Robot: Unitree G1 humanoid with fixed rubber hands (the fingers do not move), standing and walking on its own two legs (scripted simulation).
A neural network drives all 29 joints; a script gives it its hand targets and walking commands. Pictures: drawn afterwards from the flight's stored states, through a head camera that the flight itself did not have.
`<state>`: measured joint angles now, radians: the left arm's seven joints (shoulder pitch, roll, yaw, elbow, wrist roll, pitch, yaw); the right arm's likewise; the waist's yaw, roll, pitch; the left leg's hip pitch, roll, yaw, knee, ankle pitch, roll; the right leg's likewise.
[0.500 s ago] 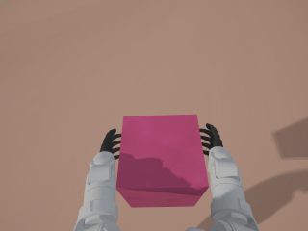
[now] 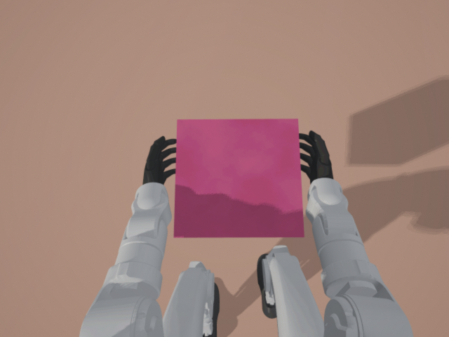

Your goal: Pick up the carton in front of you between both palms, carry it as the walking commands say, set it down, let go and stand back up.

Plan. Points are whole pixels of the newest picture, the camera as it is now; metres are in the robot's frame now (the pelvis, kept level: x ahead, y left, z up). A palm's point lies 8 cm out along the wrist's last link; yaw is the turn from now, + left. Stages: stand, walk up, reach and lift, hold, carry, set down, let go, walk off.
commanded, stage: set down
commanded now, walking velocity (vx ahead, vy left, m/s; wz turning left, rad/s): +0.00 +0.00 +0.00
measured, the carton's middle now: (235, 185) +0.40 -0.02 -0.16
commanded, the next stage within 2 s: none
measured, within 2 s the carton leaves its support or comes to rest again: rests again in 1.82 s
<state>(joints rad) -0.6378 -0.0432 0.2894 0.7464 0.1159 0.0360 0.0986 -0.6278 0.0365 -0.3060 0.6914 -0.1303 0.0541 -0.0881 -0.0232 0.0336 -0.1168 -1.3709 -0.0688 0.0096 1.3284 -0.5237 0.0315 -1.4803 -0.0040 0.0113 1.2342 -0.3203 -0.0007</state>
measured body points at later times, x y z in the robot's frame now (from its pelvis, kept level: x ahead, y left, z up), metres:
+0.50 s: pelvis -0.01 -0.01 -0.13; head +0.27 -0.02 +0.23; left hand +0.45 +0.13 -0.25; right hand +0.44 -0.17 -0.25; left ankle +0.04 +0.10 -0.60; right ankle +0.12 -0.12 -0.60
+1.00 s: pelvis -0.04 -0.01 -0.23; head +0.30 -0.01 +0.06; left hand +0.49 +0.12 -0.40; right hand +0.48 -0.18 -0.39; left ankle +0.04 +0.10 -0.60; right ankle +0.12 -0.12 -0.60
